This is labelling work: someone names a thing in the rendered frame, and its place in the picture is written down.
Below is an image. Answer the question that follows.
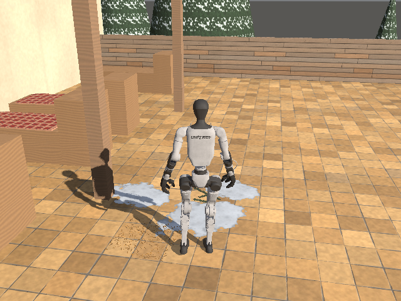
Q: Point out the right robot hand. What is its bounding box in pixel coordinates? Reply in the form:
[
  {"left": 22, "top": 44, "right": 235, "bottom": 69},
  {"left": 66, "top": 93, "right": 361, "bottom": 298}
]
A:
[{"left": 221, "top": 174, "right": 236, "bottom": 188}]

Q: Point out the robot left forearm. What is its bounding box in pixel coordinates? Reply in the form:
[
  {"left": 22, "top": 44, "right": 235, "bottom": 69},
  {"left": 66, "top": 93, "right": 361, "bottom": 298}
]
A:
[{"left": 162, "top": 152, "right": 176, "bottom": 180}]

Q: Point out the robot right forearm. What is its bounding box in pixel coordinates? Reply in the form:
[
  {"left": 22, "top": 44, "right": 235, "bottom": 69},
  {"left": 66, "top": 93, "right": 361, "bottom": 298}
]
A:
[{"left": 223, "top": 152, "right": 234, "bottom": 176}]

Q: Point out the left robot hand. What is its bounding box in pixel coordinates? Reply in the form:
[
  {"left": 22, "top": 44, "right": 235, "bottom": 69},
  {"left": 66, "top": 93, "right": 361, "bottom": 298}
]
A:
[{"left": 160, "top": 177, "right": 175, "bottom": 194}]

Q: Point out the robot torso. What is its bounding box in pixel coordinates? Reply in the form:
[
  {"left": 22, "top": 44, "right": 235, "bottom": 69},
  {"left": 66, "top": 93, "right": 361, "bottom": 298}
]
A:
[{"left": 186, "top": 124, "right": 216, "bottom": 188}]

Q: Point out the right robot shin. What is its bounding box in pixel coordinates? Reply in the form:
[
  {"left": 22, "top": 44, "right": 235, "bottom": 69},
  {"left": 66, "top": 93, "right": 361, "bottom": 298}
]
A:
[{"left": 206, "top": 206, "right": 216, "bottom": 245}]

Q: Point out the robot right upper arm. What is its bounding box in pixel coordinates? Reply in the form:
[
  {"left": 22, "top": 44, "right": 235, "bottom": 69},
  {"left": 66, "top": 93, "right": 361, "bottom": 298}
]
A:
[{"left": 214, "top": 126, "right": 230, "bottom": 161}]

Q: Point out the robot left upper arm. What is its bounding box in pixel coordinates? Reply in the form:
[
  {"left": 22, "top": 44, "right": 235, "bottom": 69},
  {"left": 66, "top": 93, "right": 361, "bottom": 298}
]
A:
[{"left": 171, "top": 126, "right": 188, "bottom": 162}]

